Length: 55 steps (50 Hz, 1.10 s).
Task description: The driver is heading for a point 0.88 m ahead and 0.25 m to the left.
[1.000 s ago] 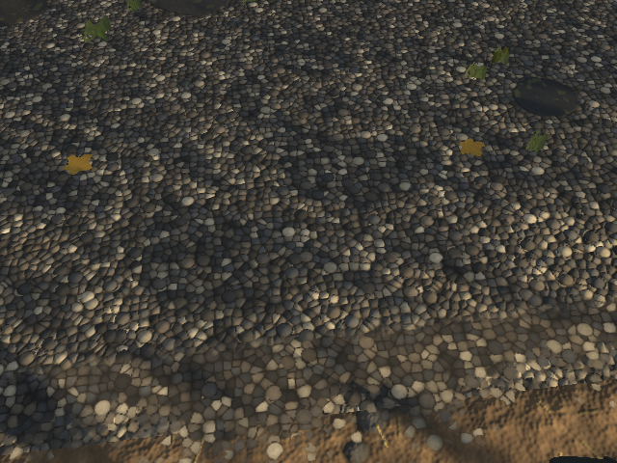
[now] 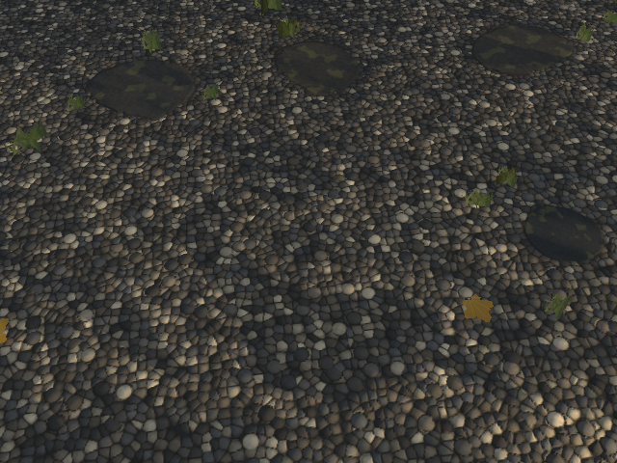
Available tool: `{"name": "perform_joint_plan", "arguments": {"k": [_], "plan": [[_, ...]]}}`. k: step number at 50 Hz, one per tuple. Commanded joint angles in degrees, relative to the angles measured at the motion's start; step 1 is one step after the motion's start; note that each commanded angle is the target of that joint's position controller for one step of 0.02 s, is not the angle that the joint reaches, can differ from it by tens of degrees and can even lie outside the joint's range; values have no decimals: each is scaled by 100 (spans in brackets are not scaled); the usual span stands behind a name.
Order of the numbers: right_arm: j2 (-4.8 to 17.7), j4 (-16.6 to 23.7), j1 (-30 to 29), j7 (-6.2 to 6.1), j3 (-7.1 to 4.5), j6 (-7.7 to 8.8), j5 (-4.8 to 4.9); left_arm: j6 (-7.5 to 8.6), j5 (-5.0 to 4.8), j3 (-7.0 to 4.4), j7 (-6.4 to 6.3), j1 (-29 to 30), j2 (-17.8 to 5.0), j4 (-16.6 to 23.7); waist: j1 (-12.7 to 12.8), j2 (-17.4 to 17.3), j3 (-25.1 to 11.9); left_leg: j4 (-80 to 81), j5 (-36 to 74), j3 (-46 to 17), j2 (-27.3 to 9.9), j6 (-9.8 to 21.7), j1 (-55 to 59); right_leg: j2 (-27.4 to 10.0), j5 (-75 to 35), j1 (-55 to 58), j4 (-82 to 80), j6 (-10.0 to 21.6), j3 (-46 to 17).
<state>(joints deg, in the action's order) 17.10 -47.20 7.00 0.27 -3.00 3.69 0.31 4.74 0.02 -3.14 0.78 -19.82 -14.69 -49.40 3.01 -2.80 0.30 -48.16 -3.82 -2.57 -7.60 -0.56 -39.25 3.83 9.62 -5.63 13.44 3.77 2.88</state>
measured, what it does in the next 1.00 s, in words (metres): walks ahead, turning left: left foot, then right foot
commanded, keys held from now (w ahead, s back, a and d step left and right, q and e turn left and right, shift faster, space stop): w+q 0.58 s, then w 0.42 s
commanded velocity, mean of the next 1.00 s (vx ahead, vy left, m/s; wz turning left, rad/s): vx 0.50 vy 0.00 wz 0.34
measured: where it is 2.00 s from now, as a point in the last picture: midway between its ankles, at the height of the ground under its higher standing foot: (247, 330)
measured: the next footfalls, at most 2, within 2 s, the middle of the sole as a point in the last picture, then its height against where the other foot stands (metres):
left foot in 0.24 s outside the picture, level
right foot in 0.72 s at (334, 406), level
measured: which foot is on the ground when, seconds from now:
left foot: up 0.00-0.22, down 0.24-0.74, up 0.76-1.00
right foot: down 0.00-0.26, up 0.28-0.70, down 0.72-1.00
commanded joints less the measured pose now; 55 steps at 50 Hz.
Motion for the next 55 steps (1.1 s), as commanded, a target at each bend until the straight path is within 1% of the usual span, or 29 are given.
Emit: {"name": "perform_joint_plan", "arguments": {"k": [1,5,8,10,11,12,13,14,15,16,17,19,22,27,30,33,35,36,37,38,39,40,41,42,44,46,49,52,55], "plan": [[169,331,-328,60,3,64,35,92,-9,-212,-70,245,-972,307,-59,602,157,859,929,132,79,4,213,-1433,-1134,-187,-727,759,-514],[183,593,-892,171,28,62,109,30,-28,-240,-89,-106,-1015,28,164,554,348,1388,858,125,232,177,23,-1735,-1153,568,-607,671,-246],[255,768,-1008,288,6,67,104,-75,-54,-277,-130,-66,-1064,-55,97,605,362,1571,201,207,348,408,-47,-1959,-1881,1186,-194,510,-78],[435,744,-584,320,-91,57,63,-146,-65,-317,-186,124,-1202,-1,-185,775,10,1569,-317,556,679,597,737,-1923,-3741,1304,573,342,148],[610,586,103,310,-216,45,54,-207,-63,-316,-227,241,-1222,43,-575,745,-383,1739,-252,747,931,731,1669,-1756,-4514,1148,1501,193,380],[971,348,1021,250,-404,24,69,-230,-19,-270,-287,197,-1133,135,-939,517,-902,1773,-39,401,888,948,3149,-1505,-4129,337,2814,-19,554],[1644,307,1679,173,-591,-13,57,-106,102,-87,-237,-235,-650,394,-862,-640,-1639,1832,-502,-2162,-508,1870,5479,-752,-1719,-2117,5099,-423,637],[1429,344,1687,182,-490,1,132,108,111,16,-153,-164,-456,395,-803,-995,-2185,2896,-1067,-4392,-1181,2368,6275,6,2227,-3424,6212,-513,-391],[1074,364,1593,169,-378,14,89,272,-116,-99,-56,314,-885,517,-958,-666,-1711,3036,-1336,-3801,-1020,2077,6008,-388,2021,-4015,6517,-364,-914],[908,440,1280,150,-340,31,62,358,-200,-84,-39,696,-911,646,-874,-289,-1079,3068,-1048,-3030,-803,1881,5215,-635,1547,-4085,6248,-260,-802],[781,516,935,146,-300,33,41,382,-89,-100,-76,856,-889,666,-660,150,-616,3176,-554,-2479,-587,1753,4317,-837,1192,-3844,5715,-257,-748],[568,693,536,121,-225,36,-34,259,47,-175,-122,779,-917,683,-290,0,-349,3442,205,-2005,-305,1686,3241,-1032,874,-3103,5080,-346,-773],[745,722,615,28,-286,57,13,107,94,-152,-156,831,-713,769,-200,-65,-213,3650,682,-1575,-132,1744,2655,-969,435,-2963,4318,-600,-637],[859,625,1057,-107,-338,-4,89,142,55,-57,-104,1896,-465,1095,-584,-147,-37,3554,252,-1166,281,1340,2342,-593,-1356,-2528,2256,-742,-580],[837,525,1348,-128,-336,-55,121,198,-29,-61,-25,2268,-543,1239,-729,-209,-10,3348,-71,-1450,135,1275,2625,-462,-1572,-2337,1724,-702,-642],[741,438,1520,-152,-311,-93,80,279,-18,-98,65,2250,-699,1257,-708,-297,-13,2886,39,-1806,-154,1201,3281,-493,-1143,-2290,1417,-503,-691],[734,436,1454,-145,-309,-126,55,324,-1,-150,64,1825,-797,1158,-449,-430,-102,2457,730,-1858,-141,1087,3461,-413,-760,-1733,1160,-264,-504],[592,477,1418,-127,-255,-122,35,349,51,-236,32,1268,-972,1019,-188,-366,-486,1801,1314,-1675,146,945,3366,-490,-803,-834,1108,-48,-526],[391,597,1375,-115,-156,-105,-39,361,118,-316,-3,374,-1269,917,211,91,-1268,343,705,-1281,474,745,2696,-1311,-905,610,1331,342,-1343],[39,620,2236,-102,-50,-25,110,273,114,-471,17,-302,-1739,640,-8,1862,-1984,-1617,-1746,-597,1338,281,597,-2458,204,2589,987,1339,-3780],[437,557,2129,-105,-88,25,144,243,-77,-360,66,-381,-1257,598,128,1729,-1713,-2342,-2916,-821,1143,243,-295,-2649,1506,2577,439,1353,-4736],[768,649,1465,-91,-181,38,165,219,-95,-261,54,-64,-933,656,231,1091,-866,-2575,-2452,-845,892,256,-610,-2423,1719,1876,333,1094,-3992],[722,761,1024,-95,-166,45,115,174,-15,-209,44,272,-851,730,138,651,-456,-2446,-2025,-581,652,252,-505,-2181,1242,1174,242,939,-3306],[653,844,770,-78,-172,65,29,145,20,-162,48,486,-735,717,24,545,-93,-2075,-1734,-451,477,232,-432,-1968,649,584,81,928,-2852],[478,836,864,-45,-170,51,22,158,65,-101,47,611,-605,690,-207,817,-53,-1580,-1451,-330,250,201,71,-1666,-145,34,-141,853,-2276],[288,858,841,-32,-121,26,17,178,-5,-124,38,530,-705,605,-252,864,-72,-1131,-1346,-173,182,123,140,-1625,-677,-133,-308,942,-1912],[131,1031,296,-18,-37,45,-19,143,-48,-192,-14,402,-954,494,-141,710,4,-64,-559,-32,132,19,127,-1573,-1140,-199,-490,948,-1439],[73,1134,-227,38,4,84,15,88,-101,-202,-34,190,-1039,372,39,694,84,960,355,118,278,-2,502,-1401,-1212,-261,-505,787,-993],[125,1279,-687,102,0,110,70,25,-140,-202,-34,-160,-1085,190,195,699,187,1455,618,174,407,38,659,-1540,-1154,-12,-395,726,-973]]}}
